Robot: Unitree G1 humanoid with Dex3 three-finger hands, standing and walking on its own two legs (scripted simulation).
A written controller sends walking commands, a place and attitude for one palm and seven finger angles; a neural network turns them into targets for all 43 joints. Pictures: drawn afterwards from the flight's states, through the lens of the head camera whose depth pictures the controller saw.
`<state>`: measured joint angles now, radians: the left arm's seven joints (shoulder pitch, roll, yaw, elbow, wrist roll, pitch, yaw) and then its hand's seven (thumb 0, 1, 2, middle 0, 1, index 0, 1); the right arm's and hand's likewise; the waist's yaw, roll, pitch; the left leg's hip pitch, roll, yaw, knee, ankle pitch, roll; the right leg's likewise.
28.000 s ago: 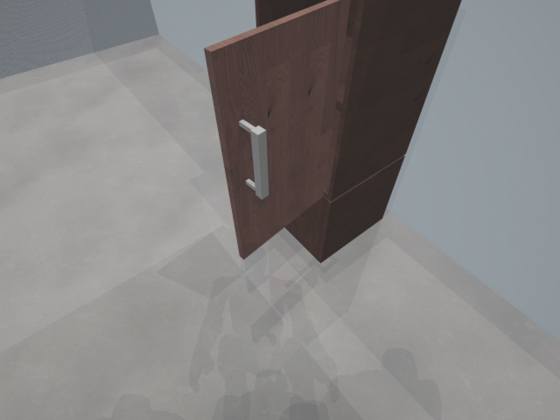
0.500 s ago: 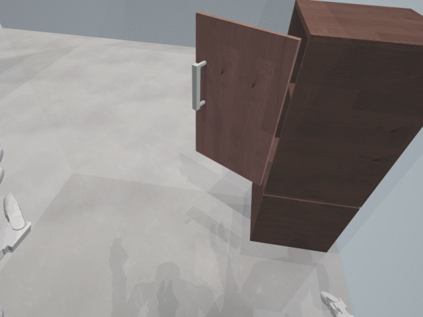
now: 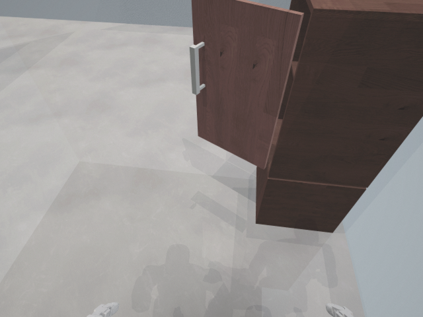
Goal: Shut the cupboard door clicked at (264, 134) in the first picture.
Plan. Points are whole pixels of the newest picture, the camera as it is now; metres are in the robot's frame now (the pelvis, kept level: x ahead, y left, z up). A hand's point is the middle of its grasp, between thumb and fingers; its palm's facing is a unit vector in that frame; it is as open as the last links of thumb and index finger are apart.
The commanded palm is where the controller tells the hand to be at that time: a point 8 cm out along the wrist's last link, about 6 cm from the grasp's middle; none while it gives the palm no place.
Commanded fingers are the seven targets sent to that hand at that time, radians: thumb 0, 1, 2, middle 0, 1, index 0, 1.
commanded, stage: let the arm hang, fingers relaxed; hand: left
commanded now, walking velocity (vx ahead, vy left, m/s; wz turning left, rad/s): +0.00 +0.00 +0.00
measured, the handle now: (198, 69) +0.89 +0.07 +0.02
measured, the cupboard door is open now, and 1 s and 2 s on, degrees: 61 61 61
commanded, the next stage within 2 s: look to check the result in 0.86 s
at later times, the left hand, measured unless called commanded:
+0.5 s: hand out of the picture -0.07 +0.17 -0.16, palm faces +0.03 -0.98 -0.20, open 7.3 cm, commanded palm none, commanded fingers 0.00 0.90 0.90 -0.20 -0.30 -0.20 -0.30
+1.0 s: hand out of the picture -0.03 +0.16 -0.17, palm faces +0.02 -0.99 -0.16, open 7.3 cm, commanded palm none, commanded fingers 0.00 0.90 0.90 -0.20 -0.30 -0.20 -0.30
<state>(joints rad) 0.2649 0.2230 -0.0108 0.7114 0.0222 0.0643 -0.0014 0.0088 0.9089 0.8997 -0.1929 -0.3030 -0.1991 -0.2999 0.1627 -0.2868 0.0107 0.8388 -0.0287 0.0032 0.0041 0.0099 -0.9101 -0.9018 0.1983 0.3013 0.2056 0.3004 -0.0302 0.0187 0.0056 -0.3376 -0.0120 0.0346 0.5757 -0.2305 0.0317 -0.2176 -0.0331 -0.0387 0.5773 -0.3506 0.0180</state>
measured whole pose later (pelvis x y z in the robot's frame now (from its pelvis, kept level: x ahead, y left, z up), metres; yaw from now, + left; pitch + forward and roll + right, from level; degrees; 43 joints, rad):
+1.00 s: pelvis +0.00 +0.00 +0.01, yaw -1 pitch -2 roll -1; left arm 0.34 0.13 0.01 1.14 0.02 0.00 0.03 0.00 0.91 0.90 -0.20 -0.30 -0.20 -0.30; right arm 0.33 -0.13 -0.01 1.13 -0.02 0.01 -0.03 0.00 -0.91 -0.90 0.20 0.30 0.20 0.30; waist -0.02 0.00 0.03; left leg -0.25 0.00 0.04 0.44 -0.16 0.02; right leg -0.13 -0.01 -0.03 0.42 -0.26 0.01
